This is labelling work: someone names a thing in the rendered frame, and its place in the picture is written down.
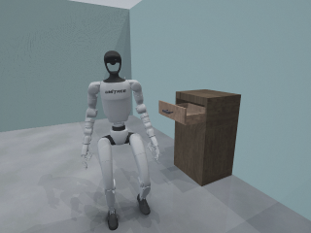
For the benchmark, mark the cabinet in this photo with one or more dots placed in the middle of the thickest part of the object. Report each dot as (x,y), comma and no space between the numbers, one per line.
(205,151)

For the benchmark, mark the robot left upper arm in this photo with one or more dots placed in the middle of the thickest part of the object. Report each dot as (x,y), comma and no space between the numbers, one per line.
(138,96)

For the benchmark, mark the drawer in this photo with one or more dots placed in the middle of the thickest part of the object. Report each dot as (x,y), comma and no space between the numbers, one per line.
(185,113)

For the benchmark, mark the right robot foot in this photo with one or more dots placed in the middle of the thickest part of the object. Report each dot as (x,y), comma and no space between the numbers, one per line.
(112,220)

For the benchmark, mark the right robot forearm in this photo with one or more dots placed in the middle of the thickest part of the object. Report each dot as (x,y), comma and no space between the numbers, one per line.
(88,130)

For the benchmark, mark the robot left hand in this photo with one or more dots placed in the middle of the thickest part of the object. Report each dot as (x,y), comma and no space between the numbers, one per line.
(153,142)

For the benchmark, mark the robot right hand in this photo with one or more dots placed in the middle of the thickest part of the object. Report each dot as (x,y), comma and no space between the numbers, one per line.
(86,149)

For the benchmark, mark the robot right upper arm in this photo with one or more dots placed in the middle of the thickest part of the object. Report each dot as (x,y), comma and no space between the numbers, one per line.
(92,96)

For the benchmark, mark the handle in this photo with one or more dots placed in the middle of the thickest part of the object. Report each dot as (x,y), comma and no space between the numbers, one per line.
(167,112)

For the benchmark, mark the left robot forearm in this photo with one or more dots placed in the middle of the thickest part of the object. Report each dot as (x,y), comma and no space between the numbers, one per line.
(147,124)

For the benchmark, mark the robot right shin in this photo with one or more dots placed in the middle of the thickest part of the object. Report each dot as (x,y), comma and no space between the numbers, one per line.
(110,199)

